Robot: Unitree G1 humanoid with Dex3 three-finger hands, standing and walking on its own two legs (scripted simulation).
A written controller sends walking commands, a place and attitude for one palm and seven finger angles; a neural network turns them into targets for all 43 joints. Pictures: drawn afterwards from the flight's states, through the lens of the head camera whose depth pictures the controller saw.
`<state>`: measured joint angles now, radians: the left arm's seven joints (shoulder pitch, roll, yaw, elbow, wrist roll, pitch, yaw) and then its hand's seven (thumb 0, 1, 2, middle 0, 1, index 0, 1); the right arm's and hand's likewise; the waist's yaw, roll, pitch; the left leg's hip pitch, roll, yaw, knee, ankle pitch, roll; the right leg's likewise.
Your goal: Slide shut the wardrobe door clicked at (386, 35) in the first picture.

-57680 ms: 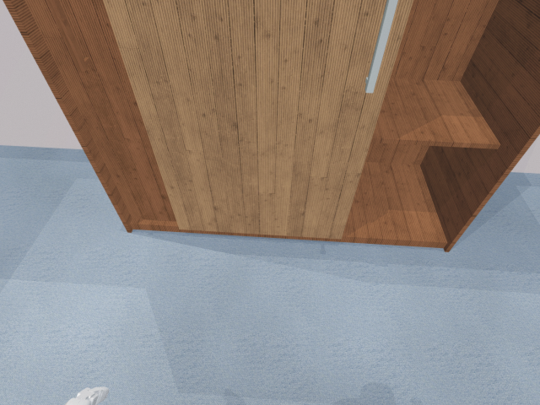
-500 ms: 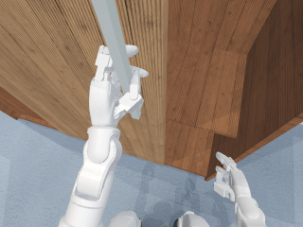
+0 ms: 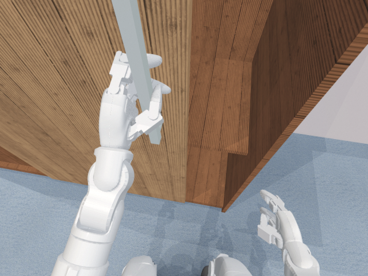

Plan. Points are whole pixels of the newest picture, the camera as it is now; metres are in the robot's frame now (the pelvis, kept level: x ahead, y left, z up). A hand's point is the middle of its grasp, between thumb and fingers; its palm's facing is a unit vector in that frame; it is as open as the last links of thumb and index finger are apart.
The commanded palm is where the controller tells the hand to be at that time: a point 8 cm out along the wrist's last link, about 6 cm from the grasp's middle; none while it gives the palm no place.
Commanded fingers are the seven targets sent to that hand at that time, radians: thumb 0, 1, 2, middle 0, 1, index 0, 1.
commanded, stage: step sideways, sliding the door along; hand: left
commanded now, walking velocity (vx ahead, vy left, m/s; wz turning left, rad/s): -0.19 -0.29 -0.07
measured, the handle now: (148, 83) +0.38 +0.12 +0.19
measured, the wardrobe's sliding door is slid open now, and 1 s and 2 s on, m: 0.19 0.16 0.16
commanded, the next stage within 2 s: stop walking and hold the door there in 0.36 s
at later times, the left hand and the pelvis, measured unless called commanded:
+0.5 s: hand (187, 115) +0.34 +0.05 +0.18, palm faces +0.17 -0.98 -0.06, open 6.2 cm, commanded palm +0.31 +0.09 +0.17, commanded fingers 0.00 0.90 0.90 -0.45 -1.40 -0.45 -1.40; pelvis -0.07 -0.09 -0.01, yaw -1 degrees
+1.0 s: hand (182, 117) +0.33 +0.06 +0.18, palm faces +0.09 -0.98 -0.17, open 6.1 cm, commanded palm +0.30 +0.09 +0.17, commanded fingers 0.00 0.90 0.90 -0.45 -1.40 -0.45 -1.40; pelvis -0.09 -0.06 +0.01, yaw -7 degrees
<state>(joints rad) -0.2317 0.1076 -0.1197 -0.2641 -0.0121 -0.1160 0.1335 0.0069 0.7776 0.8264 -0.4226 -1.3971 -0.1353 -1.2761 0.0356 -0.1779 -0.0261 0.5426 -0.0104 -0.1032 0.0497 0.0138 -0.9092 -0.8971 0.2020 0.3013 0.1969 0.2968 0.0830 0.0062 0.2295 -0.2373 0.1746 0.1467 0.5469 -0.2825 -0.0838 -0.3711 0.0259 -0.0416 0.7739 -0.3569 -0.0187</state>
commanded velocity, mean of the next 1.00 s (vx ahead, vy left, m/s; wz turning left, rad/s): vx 0.02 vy -0.10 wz -0.01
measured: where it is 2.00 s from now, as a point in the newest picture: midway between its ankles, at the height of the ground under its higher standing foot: outside the picture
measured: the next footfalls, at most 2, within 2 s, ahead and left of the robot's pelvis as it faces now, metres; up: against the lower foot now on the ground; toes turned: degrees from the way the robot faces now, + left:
right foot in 0.04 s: +0.00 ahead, -0.15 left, +0.00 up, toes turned -3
left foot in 0.58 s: -0.06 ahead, +0.09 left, +0.00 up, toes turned +0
